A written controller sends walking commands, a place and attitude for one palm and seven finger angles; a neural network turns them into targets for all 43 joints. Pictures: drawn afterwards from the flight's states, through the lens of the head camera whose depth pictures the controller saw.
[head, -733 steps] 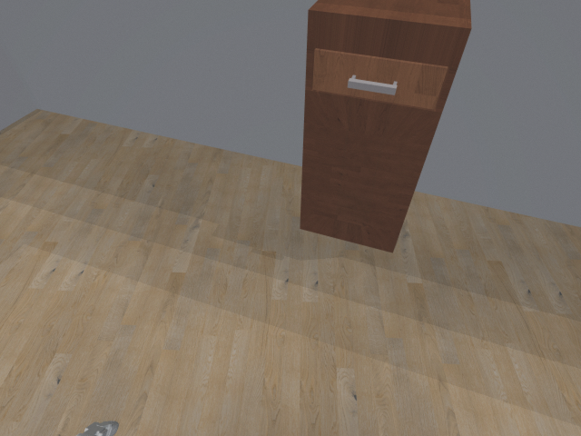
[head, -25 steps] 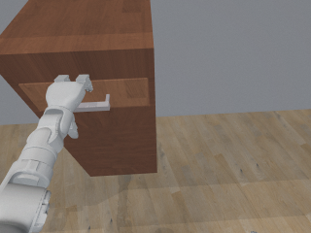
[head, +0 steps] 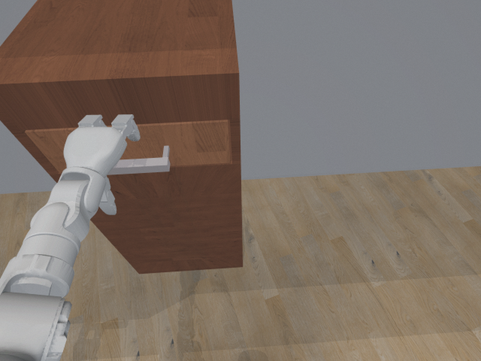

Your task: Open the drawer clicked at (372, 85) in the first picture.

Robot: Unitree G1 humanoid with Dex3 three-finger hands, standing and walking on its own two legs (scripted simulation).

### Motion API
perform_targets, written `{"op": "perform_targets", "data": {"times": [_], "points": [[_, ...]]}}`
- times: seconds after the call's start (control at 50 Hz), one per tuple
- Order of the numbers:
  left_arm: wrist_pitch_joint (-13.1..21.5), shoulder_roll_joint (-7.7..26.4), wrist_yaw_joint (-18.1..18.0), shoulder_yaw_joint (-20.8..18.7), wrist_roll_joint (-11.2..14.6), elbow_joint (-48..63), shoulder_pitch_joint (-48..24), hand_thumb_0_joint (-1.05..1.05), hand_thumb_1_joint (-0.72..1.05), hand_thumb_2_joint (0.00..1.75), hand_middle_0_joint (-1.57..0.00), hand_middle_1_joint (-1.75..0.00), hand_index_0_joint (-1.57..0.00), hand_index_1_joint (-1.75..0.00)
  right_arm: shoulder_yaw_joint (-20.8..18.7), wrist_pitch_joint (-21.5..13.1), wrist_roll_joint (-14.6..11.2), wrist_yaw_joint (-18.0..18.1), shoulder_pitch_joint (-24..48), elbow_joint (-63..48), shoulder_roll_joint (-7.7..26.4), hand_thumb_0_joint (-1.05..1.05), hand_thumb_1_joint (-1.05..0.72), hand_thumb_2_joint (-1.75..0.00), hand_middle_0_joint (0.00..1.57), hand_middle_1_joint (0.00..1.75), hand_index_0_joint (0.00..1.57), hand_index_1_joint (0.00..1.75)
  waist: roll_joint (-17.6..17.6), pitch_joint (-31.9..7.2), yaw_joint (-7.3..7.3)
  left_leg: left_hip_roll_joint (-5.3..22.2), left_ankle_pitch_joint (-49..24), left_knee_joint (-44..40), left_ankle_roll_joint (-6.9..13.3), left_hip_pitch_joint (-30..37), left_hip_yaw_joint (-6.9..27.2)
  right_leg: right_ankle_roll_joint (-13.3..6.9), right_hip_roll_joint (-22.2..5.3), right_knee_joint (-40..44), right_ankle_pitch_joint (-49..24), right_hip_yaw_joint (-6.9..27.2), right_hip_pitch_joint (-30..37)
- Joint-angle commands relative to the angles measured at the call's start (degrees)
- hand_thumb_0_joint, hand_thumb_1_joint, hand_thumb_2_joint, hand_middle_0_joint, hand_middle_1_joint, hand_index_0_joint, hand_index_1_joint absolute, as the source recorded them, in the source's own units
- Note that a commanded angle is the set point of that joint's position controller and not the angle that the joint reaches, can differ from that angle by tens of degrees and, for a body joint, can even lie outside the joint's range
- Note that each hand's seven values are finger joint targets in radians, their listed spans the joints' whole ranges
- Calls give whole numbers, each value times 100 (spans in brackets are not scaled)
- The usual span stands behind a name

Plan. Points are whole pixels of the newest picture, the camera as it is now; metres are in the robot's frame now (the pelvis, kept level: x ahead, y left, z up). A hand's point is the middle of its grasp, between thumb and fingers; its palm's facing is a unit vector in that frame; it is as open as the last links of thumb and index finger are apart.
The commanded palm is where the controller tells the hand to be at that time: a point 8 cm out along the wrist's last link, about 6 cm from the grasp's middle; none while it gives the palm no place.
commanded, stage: move the hooked fingers above the handle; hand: left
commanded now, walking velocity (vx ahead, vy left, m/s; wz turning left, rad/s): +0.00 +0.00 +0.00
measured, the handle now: (134, 159) +0.49 +0.24 +0.01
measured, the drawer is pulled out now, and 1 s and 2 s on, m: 0.00 0.00 0.00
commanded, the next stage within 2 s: none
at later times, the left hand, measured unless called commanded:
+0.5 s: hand (123, 157) +0.44 +0.23 +0.07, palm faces +0.06 +0.00 -1.00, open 13.8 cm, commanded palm +0.42 +0.25 +0.13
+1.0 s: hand (101, 173) +0.42 +0.27 +0.06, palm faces -0.10 +0.03 -0.99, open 13.8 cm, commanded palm +0.42 +0.25 +0.13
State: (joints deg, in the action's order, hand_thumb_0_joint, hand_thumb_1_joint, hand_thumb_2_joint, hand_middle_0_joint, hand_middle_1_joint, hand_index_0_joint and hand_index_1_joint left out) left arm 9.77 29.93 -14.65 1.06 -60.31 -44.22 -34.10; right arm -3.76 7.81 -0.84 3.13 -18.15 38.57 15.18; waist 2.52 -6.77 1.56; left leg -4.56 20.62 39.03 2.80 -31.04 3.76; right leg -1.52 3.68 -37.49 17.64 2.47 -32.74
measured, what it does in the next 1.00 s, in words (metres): stands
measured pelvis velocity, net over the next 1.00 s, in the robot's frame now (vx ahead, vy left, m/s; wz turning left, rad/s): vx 0.00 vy -0.02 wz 0.00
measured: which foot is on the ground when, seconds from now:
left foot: down 0.00-1.00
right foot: down 0.00-1.00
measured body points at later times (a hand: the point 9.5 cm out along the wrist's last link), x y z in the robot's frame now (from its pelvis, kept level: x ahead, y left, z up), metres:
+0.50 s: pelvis +0.00 +0.00 +0.00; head +0.06 -0.02 +0.45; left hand +0.43 +0.23 +0.12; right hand +0.07 -0.26 -0.13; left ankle -0.03 +0.09 -0.72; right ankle +0.00 -0.11 -0.72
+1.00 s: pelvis +0.00 -0.02 +0.00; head +0.06 -0.03 +0.45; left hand +0.42 +0.26 +0.11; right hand +0.07 -0.30 -0.12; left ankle -0.03 +0.09 -0.72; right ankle +0.00 -0.11 -0.72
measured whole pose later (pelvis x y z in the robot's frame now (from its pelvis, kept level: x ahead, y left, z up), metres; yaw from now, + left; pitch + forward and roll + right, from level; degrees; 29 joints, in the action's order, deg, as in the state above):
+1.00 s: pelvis +0.00 -0.02 +0.00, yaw +0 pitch +13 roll +0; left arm 7.1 33.2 -9.9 1.6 -59.8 -49.3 -36.0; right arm -3.3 6.9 -1.7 4.8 -17.6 37.2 16.0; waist 2.2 -5.7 1.7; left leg -3.6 19.6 37.3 1.6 -30.4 4.3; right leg -2.7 4.5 -36.1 16.6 1.9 -32.3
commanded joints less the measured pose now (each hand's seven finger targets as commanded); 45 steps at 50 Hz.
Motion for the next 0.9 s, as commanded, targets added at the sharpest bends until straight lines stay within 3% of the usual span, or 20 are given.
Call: {"op": "perform_targets", "data": {"times": [0.0, 0.08, 0.12, 0.14, 0.2, 0.24, 0.3, 0.32, 0.36, 0.42, 0.48, 0.5, 0.56, 0.6, 0.64, 0.66, 0.74, 0.76, 0.82, 0.88], "points": [[-568, 1540, -564, -606, 82, 634, -2869, 0, -50, 30, -30, -120, -30, -120, -199, -176, 6, -67, -123, -411, 750, 0, -90, -90, 20, 30, 20, 30, 272, -1886, 77, 251, -2445, -393, -174, 1039, -161, -179, -73, 240, -1436, -296, 852], [-1177, 1078, -210, -38, 65, -24, -2847, 0, -50, 30, -30, -120, -30, -120, -155, -109, -51, -112, -126, -457, 803, 0, -90, -90, 20, 30, 20, 30, -15, -1789, 117, 273, -2248, -543, -160, 964, -209, -165, -93, 365, -1386, -311, 1014], [-1179, 919, 58, 87, 134, 159, -2776, 0, -50, 30, -30, -120, -30, -120, -165, -77, -49, -101, -129, -548, 820, 0, -90, -90, 20, 30, 20, 30, -168, -2015, 124, 291, -2493, -526, -127, 1156, -198, -155, -112, 412, -1595, -270, 1224], [-1188, 1043, 141, -14, 112, 74, -2570, 0, -50, 30, -30, -120, -30, -120, -150, -40, -52, -88, -111, -566, 813, 0, -90, -90, 20, 30, 20, 30, -228, -1993, 58, 280, -2403, -542, -100, 1106, -227, -144, -123, 423, -1598, -239, 1316], [-1122, 510, 393, 442, 140, 44, -2623, 0, -50, 30, -30, -120, -30, -120, -94, -17, -86, -47, -32, -659, 788, 0, -90, -90, 20, 30, 20, 30, -605, -1347, 178, 278, -1855, -675, -56, 904, -182, -132, -141, 565, -1224, -280, 1093], [-865, 768, 449, 212, 162, 259, -2721, 0, -50, 30, -30, -120, -30, -120, -86, -48, -70, -5, -17, -707, 792, 0, -90, -90, 20, 30, 20, 30, -485, -1321, 130, 270, -1761, -682, -30, 928, -164, -148, -162, 581, -1137, -220, 1091], [-419, 1159, 248, -76, 71, 963, -3291, 0, -50, 30, -30, -120, -30, -120, -91, -111, -14, 43, -16, -778, 727, 0, -90, -90, 20, 30, 20, 30, 51, -1710, 77, 248, -1909, -602, -49, 1114, -126, -186, -164, 443, -1179, -173, 1066], [-299, 1480, 120, -388, 5, 1155, -3326, 0, -50, 30, -30, -120, -30, -120, -109, -131, 16, 53, -28, -784, 725, 0, -90, -90, 20, 30, 20, 30, 158, -1910, -22, 249, -2072, -557, -83, 1156, -96, -211, -147, 358, -1194, -192, 1112], [-256, 1854, -214, -782, -96, 1120, -3310, 0, -50, 30, -30, -120, -30, -120, -102, -163, 45, 57, -41, -710, 676, 0, -90, -90, 20, 30, 20, 30, 366, -2022, -89, 234, -2172, -496, -122, 1124, -120, -223, -118, 267, -1249, -191, 1087], [-501, 2092, -584, -1009, -130, 867, -3330, 0, -50, 30, -30, -120, -30, -120, -64, -174, 56, 33, 23, -630, 668, 0, -90, -90, 20, 30, 20, 30, 185, -1976, -86, 183, -2043, -480, -114, 718, -191, -206, -103, 230, -1302, -181, 1239], [-949, 1833, -616, -752, -84, 346, -2938, 0, -50, 30, -30, -120, -30, -120, -76, -171, 22, -2, 51, -567, 683, 0, -90, -90, 20, 30, 20, 30, 107, -2101, -82, 187, -2137, -492, -113, 688, -323, -171, -116, 249, -1590, -171, 1416], [-1097, 1568, -507, -526, -24, 147, -2818, 0, -50, 30, -30, -120, -30, -120, -88, -165, 5, -23, -9, -558, 697, 0, -90, -90, 20, 30, 20, 30, 8, -2123, -35, 196, -2172, -510, -113, 726, -350, -149, -122, 290, -1680, -193, 1470], [-1170, 2056, -294, -861, 87, 176, -2760, 0, -50, 30, -30, -120, -30, -120, -67, -78, -34, 3, 11, -568, 755, 0, -90, -90, 20, 30, 20, 30, -290, -2252, -146, 187, -2239, -574, -55, 611, -409, -107, -156, 339, -1981, -94, 1944], [-1261, 1880, -172, -672, 86, 6, -2685, 0, -50, 30, -30, -120, -30, -120, -38, -38, -59, 48, 62, -586, 750, 0, -90, -90, 20, 30, 20, 30, -497, -1932, -81, 177, -2046, -660, -24, 452, -437, -76, -183, 439, -1963, -90, 1973], [-1223, 1812, -33, -605, 99, -125, -2478, 0, -50, 30, -30, -120, -30, -120, -23, -28, -79, 75, 93, -607, 759, 0, -90, -90, 20, 30, 20, 30, -557, -1724, -89, 172, -1930, -710, -2, 341, -467, -60, -210, 514, -1940, -55, 2019], [-1182, 2018, 18, -770, 70, -130, -2401, 0, -50, 30, -30, -120, -30, -120, -19, -12, -85, 96, 113, -615, 781, 0, -90, -90, 20, 30, 20, 30, -635, -1652, -141, 180, -1891, -730, 0, 289, -475, -60, -217, 530, -1939, -26, 2055], [-1005, 1956, 194, -675, 65, -135, -2151, 0, -50, 30, -30, -120, -30, -120, 1, -11, -101, 158, 170, -736, 759, 0, -90, -90, 20, 30, 20, 30, -517, -1496, -155, 153, -1595, -776, 16, 140, -544, -36, -256, 623, -1798, 70, 2132], [-954, 2144, 214, -821, 71, -135, -2127, 0, -50, 30, -30, -120, -30, -120, 5, -20, -106, 176, 187, -726, 776, 0, -90, -90, 20, 30, 20, 30, -530, -1441, -167, 160, -1473, -784, 16, 107, -543, -33, -257, 645, -1679, 98, 2094], [-668, 1959, 281, -628, 36, 200, -2445, 0, -50, 30, -30, -120, -30, -120, -47, -98, -96, 211, 114, -799, 779, 0, -90, -90, 20, 30, 20, 30, -372, -1647, -14, 170, -1506, -688, 48, 245, -522, -32, -260, 619, -1692, 111, 1986], [-298, 1901, 266, -541, 32, 670, -2833, 0, -50, 30, -30, -120, -30, -120, -128, -210, -84, 226, -19, -747, 772, 0, -90, -90, 20, 30, 20, 30, 74, -1901, 119, 169, -1585, -514, 68, 558, -478, -38, -240, 558, -1671, 127, 1666]]}}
